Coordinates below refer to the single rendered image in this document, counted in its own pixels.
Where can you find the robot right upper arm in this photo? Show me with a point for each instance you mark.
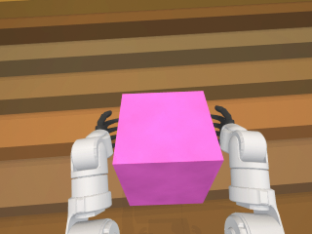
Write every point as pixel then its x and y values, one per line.
pixel 251 223

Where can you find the left robot forearm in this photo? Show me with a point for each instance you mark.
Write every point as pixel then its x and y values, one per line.
pixel 89 185

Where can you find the robot left upper arm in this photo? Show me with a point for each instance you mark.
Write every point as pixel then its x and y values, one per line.
pixel 95 226

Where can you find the carton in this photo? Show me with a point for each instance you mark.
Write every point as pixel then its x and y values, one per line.
pixel 166 149

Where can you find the robot right hand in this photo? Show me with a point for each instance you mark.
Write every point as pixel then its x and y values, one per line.
pixel 226 119

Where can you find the robot left hand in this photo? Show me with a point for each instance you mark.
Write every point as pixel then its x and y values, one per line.
pixel 102 124

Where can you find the right robot forearm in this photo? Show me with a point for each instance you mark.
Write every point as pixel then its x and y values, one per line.
pixel 248 163

